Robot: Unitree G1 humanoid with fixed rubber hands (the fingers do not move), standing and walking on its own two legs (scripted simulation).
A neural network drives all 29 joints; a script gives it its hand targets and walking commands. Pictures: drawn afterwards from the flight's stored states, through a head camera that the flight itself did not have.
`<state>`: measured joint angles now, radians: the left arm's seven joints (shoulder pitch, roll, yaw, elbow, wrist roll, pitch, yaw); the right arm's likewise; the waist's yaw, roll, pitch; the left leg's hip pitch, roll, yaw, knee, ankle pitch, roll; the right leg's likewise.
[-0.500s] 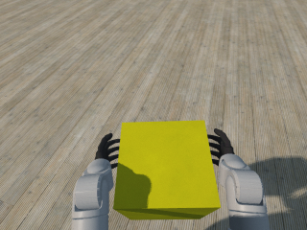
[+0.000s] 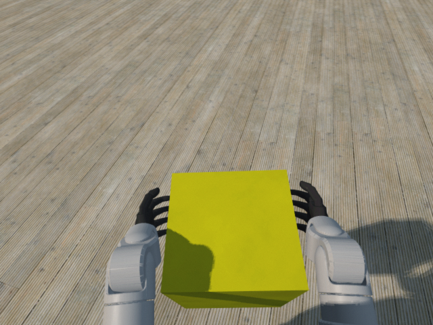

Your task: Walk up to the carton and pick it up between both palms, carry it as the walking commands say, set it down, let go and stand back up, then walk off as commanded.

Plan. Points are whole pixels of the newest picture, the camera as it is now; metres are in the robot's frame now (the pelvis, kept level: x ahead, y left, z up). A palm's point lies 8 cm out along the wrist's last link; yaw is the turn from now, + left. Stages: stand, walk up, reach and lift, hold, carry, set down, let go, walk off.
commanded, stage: carry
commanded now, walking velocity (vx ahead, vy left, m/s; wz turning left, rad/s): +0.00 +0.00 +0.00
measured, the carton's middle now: (230, 245) +0.28 +0.00 -0.03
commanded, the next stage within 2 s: none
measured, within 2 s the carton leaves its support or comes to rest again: neither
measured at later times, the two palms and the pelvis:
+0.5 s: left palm (148, 232) +0.27 +0.14 +0.06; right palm (316, 226) +0.27 -0.15 +0.06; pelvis -0.01 +0.00 +0.00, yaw +0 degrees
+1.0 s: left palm (147, 232) +0.27 +0.14 +0.06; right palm (318, 226) +0.27 -0.15 +0.07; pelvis -0.01 +0.00 +0.00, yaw +0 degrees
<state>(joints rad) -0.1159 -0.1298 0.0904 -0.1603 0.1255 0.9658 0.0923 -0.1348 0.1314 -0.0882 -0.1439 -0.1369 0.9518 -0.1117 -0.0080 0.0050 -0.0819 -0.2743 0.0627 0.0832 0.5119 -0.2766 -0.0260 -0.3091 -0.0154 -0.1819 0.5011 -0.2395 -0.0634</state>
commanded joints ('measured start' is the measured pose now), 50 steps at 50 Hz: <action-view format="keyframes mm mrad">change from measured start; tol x2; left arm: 1 -407 -764 -505 -103 -238 -42 -153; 22 -417 -769 -504 -71 -233 -75 -166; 50 -413 -768 -514 -100 -243 -41 -158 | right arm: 1 -366 793 520 -84 245 -24 163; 19 -376 801 516 -51 240 -57 176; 50 -373 802 526 -82 254 -24 167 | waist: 1 0 -7 -226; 50 -1 -5 -228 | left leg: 1 18 88 -70 -61 133 30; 50 11 86 -66 -61 124 31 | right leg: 1 147 -154 151 -80 224 5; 50 138 -147 158 -80 197 -1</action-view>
